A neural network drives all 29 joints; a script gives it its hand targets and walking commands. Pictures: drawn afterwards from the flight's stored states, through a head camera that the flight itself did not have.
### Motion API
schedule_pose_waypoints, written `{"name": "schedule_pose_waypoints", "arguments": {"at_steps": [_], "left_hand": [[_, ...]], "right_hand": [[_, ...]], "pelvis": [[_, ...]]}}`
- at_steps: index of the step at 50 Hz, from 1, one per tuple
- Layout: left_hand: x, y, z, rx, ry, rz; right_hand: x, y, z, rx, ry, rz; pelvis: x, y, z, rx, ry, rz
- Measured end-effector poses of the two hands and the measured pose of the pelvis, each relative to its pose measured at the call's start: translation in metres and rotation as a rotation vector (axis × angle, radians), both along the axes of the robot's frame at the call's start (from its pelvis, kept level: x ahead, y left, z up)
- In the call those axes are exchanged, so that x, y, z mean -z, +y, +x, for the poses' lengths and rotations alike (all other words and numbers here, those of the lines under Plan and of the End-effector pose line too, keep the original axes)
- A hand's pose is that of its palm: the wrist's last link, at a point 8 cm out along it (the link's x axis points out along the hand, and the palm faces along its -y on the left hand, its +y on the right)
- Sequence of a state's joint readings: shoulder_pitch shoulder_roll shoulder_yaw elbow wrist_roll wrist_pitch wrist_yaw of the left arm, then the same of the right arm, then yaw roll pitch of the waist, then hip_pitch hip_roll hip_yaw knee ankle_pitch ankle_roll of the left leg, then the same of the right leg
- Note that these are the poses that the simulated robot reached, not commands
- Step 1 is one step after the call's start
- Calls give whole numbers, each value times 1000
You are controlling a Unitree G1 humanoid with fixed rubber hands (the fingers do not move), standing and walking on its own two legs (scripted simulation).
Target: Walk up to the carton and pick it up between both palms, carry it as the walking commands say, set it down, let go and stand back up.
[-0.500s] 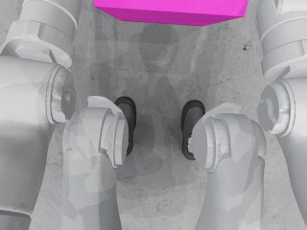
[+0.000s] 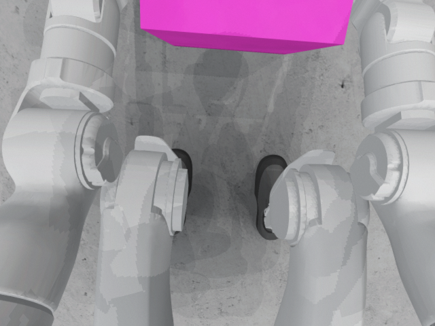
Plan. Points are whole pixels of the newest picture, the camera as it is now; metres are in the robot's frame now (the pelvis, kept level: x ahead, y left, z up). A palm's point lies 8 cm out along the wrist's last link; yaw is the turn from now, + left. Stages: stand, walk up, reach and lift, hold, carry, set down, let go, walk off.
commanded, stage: reach and lift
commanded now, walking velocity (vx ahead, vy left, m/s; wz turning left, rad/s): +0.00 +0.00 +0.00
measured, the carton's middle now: out of the picture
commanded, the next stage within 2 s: none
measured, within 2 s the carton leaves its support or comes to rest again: leaves its support in 0.22 s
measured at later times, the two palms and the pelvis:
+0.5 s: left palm out of the picture +0.55 +0.18 -0.11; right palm out of the picture +0.56 -0.12 -0.12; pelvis +0.00 +0.00 +0.03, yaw +1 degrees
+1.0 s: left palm out of the picture +0.54 +0.19 -0.05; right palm out of the picture +0.55 -0.12 -0.06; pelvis +0.00 +0.00 +0.07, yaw +1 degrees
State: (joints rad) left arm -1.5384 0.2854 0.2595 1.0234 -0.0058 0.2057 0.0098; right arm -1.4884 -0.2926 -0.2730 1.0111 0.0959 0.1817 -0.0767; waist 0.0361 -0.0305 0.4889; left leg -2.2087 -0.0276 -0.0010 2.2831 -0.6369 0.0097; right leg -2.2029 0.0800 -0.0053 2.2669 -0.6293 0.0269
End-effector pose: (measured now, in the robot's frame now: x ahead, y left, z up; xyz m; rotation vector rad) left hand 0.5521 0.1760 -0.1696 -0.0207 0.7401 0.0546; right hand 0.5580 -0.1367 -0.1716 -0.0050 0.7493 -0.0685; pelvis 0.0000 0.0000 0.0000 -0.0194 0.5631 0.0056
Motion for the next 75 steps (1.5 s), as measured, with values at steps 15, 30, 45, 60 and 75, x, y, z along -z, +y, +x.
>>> {"name": "schedule_pose_waypoints", "arguments": {"at_steps": [15, 30, 45, 60, 75], "left_hand": [[-24, 12, -7, -91, -2, 49], [-78, 3, 3, -64, -26, 44], [-94, 9, -10, -82, -17, 39], [-152, 1, -20, -76, -10, 7], [-193, 2, -32, -92, -30, 18]], "right_hand": [[-21, 20, 3, 2, -15, -7], [-72, 11, 1, 33, -39, -15], [-91, 16, -7, 36, -30, -5], [-154, 7, -24, 56, -25, -18], [-190, 7, -31, 49, -45, 1]], "pelvis": [[-10, -2, 0, -7, 30, 10], [-37, 3, -2, -17, 108, -6], [-61, 0, 4, -17, 181, 1], [-87, 3, -1, -22, 199, -12], [-117, 0, -2, -21, 200, -1]]}}
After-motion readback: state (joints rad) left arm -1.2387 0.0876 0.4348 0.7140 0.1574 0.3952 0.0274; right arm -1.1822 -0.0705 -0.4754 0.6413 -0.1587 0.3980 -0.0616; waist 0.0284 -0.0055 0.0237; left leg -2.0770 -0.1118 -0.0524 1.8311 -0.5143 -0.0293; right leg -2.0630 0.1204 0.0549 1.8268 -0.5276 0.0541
